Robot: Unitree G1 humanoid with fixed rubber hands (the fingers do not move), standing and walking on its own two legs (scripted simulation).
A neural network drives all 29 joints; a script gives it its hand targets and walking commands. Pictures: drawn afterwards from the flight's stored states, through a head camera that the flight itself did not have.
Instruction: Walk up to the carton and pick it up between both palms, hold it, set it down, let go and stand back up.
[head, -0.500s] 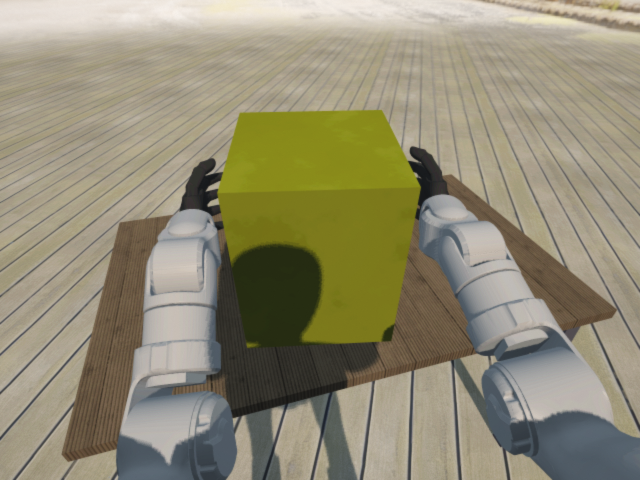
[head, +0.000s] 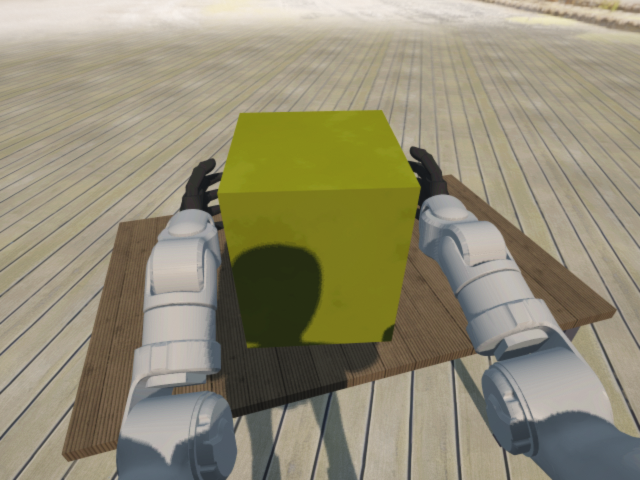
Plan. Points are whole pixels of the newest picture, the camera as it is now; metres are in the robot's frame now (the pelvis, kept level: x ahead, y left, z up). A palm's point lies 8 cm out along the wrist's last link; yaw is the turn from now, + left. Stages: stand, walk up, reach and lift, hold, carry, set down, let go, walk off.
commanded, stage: hold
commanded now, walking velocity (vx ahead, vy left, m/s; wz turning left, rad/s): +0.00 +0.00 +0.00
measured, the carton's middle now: (315, 227) +0.42 +0.00 +0.17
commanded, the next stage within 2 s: none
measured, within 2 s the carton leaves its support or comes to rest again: neither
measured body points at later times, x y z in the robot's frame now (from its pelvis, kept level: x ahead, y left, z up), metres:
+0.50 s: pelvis +0.00 +0.00 +0.00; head -0.07 +0.02 +0.44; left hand +0.39 +0.15 +0.22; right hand +0.39 -0.15 +0.22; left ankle +0.06 +0.11 -0.75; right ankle +0.00 -0.13 -0.75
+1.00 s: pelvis +0.00 +0.00 +0.00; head -0.07 +0.02 +0.44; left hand +0.39 +0.15 +0.22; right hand +0.39 -0.15 +0.22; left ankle +0.06 +0.11 -0.75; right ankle +0.00 -0.13 -0.75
